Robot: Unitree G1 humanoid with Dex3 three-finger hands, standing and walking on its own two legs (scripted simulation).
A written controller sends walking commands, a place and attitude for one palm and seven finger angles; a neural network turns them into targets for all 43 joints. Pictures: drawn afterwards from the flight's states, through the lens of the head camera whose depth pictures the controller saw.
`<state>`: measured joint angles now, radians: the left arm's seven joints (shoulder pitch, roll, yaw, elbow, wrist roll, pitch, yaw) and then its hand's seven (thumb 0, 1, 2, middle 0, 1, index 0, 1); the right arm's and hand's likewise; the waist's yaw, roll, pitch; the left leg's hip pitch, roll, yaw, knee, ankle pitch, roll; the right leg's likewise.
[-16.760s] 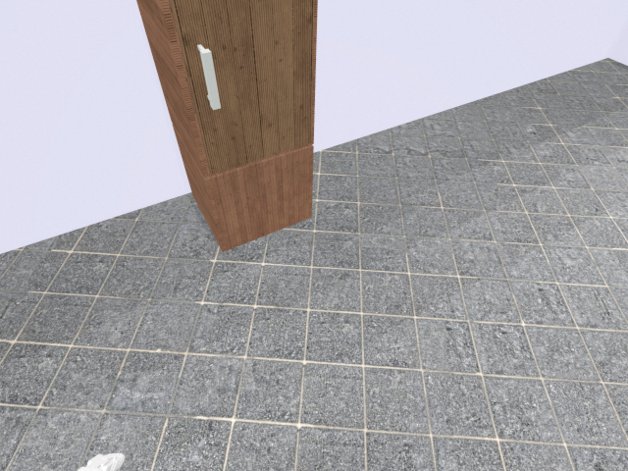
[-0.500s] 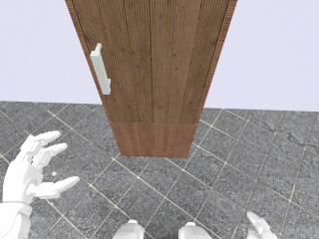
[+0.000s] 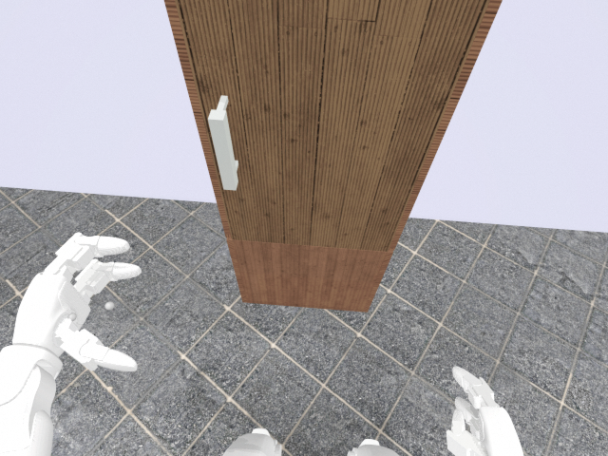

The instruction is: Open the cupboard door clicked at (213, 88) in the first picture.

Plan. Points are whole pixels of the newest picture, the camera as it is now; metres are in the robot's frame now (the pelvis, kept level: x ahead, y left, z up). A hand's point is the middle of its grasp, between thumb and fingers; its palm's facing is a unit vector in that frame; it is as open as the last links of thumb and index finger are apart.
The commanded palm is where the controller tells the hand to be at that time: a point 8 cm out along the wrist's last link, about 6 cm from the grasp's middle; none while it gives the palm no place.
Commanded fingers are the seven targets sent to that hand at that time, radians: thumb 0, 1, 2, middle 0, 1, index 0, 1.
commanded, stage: raise the hand with hooked fingers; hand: left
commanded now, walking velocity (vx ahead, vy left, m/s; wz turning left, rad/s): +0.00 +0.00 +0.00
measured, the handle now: (227, 145) +0.57 +0.18 +0.04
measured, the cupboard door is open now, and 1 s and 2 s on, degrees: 0 0 0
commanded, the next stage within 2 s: move the hooked fingers beside the handle in 0.68 s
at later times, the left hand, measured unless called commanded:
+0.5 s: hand (111, 287) +0.29 +0.26 +0.06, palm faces +0.03 -1.00 -0.03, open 14.0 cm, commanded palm +0.26 +0.30 +0.07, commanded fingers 0.00 -0.50 0.30 -0.30 -1.20 -0.30 -1.20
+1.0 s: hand (124, 269) +0.31 +0.25 +0.07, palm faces +0.02 -1.00 -0.02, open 14.0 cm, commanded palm +0.29 +0.30 +0.07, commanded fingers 0.00 -0.50 0.30 -0.30 -1.20 -0.30 -1.20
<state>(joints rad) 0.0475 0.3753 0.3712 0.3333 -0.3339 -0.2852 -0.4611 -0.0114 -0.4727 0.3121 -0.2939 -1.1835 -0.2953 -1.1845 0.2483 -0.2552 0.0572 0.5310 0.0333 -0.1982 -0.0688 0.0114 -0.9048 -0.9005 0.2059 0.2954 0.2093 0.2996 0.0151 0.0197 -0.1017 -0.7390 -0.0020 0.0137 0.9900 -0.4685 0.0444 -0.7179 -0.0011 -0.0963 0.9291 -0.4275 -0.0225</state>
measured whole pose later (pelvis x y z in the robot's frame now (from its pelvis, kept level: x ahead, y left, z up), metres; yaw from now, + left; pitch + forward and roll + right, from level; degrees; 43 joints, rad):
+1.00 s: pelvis +0.00 -0.02 +0.00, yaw +0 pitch +12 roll -2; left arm -0.17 0.42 0.43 0.56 -0.34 -0.32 -0.52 -0.02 -0.51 0.30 -0.30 -1.20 -0.30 -1.20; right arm 0.27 -0.28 0.05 0.57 0.04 -0.18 -0.09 0.01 -0.91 -0.90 0.20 0.30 0.21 0.30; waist 0.00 0.01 -0.09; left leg -0.74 0.01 0.00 0.97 -0.46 0.02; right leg -0.72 0.02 -0.11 0.92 -0.42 -0.05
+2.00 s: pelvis +0.00 -0.01 -0.01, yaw -2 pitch +20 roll -3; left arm -0.75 0.58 0.48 1.11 -0.16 -0.39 -0.43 -0.02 -0.50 0.30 -0.30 -1.20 -0.30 -1.20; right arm 0.35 -0.28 0.05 0.62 0.02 -0.01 -0.05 0.01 -0.91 -0.90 0.20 0.30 0.21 0.30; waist -0.12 0.00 -0.10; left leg -0.92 0.03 0.03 1.05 -0.48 0.03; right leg -0.91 0.03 -0.08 0.98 -0.42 -0.04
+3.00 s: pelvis +0.00 +0.00 -0.02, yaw -3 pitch +22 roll -4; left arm -0.83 0.60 0.48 1.16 -0.11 -0.40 -0.35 -0.02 -0.50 0.30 -0.30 -1.20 -0.30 -1.20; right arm 0.36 -0.27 0.06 0.58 -0.01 0.08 -0.02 0.00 -0.91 -0.90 0.20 0.29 0.21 0.30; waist -0.16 0.01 -0.11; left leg -0.95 0.04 0.02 1.06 -0.49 0.04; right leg -0.94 0.04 -0.08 0.97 -0.42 -0.03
